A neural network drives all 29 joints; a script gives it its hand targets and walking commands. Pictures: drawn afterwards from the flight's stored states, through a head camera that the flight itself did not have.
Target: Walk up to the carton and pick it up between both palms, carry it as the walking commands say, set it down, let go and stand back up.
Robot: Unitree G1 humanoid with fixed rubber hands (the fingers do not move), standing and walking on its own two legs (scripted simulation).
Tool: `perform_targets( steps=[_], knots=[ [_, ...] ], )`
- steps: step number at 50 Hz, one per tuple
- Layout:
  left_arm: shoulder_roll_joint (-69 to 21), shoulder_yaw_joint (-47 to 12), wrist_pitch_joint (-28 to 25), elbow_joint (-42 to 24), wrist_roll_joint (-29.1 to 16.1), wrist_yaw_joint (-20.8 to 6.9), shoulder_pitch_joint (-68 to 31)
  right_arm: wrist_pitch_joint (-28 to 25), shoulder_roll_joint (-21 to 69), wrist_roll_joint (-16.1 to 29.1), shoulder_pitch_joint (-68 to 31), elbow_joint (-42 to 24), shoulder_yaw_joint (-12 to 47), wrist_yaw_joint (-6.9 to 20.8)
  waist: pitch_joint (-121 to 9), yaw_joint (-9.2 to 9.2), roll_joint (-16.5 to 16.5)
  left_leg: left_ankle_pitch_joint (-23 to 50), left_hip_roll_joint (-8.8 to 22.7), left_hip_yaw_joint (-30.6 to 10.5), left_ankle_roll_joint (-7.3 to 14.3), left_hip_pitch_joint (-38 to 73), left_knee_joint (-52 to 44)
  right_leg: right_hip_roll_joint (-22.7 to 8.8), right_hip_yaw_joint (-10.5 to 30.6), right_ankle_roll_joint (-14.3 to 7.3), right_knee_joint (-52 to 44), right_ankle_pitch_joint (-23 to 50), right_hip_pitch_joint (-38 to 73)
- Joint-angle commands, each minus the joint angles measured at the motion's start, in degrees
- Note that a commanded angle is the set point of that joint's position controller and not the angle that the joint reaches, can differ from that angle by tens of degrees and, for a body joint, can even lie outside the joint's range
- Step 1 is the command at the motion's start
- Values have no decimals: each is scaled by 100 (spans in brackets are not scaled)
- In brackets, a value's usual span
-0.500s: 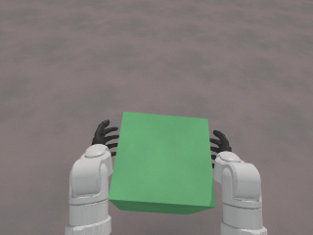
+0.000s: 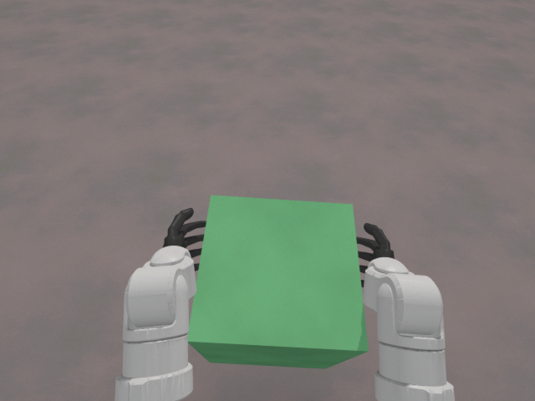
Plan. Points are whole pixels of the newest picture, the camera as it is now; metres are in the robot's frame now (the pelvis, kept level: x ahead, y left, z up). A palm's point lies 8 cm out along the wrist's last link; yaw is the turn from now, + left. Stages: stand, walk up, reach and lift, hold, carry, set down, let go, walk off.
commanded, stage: carry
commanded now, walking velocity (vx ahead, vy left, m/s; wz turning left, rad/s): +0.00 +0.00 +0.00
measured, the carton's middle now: (274, 291) +0.30 -0.01 -0.01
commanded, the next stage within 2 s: none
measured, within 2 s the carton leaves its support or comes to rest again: neither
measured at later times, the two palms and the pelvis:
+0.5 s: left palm (168, 280) +0.26 +0.13 +0.10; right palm (381, 286) +0.25 -0.15 +0.09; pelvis -0.03 +0.00 +0.00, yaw +1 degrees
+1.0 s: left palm (151, 261) +0.29 +0.16 +0.10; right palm (355, 262) +0.29 -0.12 +0.09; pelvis +0.00 +0.02 +0.00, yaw +1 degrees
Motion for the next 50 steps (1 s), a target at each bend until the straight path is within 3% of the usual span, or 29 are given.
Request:
perform_targets(
  steps=[1,3,6,9,13,15,19,20,22,25,43,50],
  knots=[
    [-5985,-4036,193,-78,-2614,-1759,-2078,-191,5735,2617,-3318,-137,3770,2632,-1493,208,542,-418,819,-669,64,-96,-921,-674,747,116,-592,150,1152],
    [-5857,-3986,213,-66,-2646,-1791,-2245,-198,5764,2516,-3200,81,3667,2640,-1300,175,330,-817,657,-505,26,-182,-823,-685,850,117,-818,-368,914],
    [-5908,-3946,283,278,-2716,-1869,-2248,-217,5735,2412,-3275,105,3637,2561,-1273,132,-58,-529,429,-340,27,230,-472,-842,1072,113,-1284,-1132,356],
    [-5923,-3890,320,426,-2738,-1922,-2296,-223,5753,2398,-3359,67,3668,2527,-1212,121,-223,-633,298,-269,70,298,-383,-886,1155,125,-1551,-1885,76],
    [-5868,-3844,298,394,-2741,-1917,-2324,-240,5787,2448,-3422,26,3746,2515,-1218,130,-473,-616,275,-261,116,103,-418,-857,976,174,-1503,-1950,147],
    [-5873,-3878,282,347,-2718,-1887,-2263,-245,5798,2522,-3492,-71,3805,2525,-1354,151,-229,-686,337,-317,144,8,-555,-851,921,147,-1354,-1719,316],
    [-5834,-3869,248,294,-2676,-1853,-2256,-258,5734,2551,-3509,-90,3822,2547,-1388,172,-183,-695,466,-480,128,-223,-724,-809,810,119,-1116,-1245,536],
    [-5881,-3923,239,200,-2692,-1841,-2287,-251,5788,2587,-3517,-102,3839,2552,-1484,177,-16,-753,509,-526,142,-250,-793,-773,781,113,-1003,-1055,647],
    [-5844,-3925,234,152,-2694,-1832,-2342,-250,5766,2566,-3510,-75,3791,2560,-1420,177,-19,-846,474,-498,153,-277,-776,-778,802,117,-1052,-1170,557],
    [-5854,-3954,229,185,-2703,-1824,-2290,-277,5734,2544,-3483,-101,3768,2549,-1524,181,68,-587,548,-545,173,-239,-780,-742,719,116,-905,-618,678],
    [-5886,-3946,206,224,-2722,-1807,-2266,-305,5676,2364,-3345,84,3625,2506,-1621,165,40,98,558,-577,259,-49,-705,-696,560,150,-643,354,882],
    [-5886,-3779,89,468,-2583,-1787,-2191,-423,5595,2239,-3290,330,3485,2512,-1715,164,79,714,541,-530,279,123,-576,-708,516,175,-519,828,996]
  ],
)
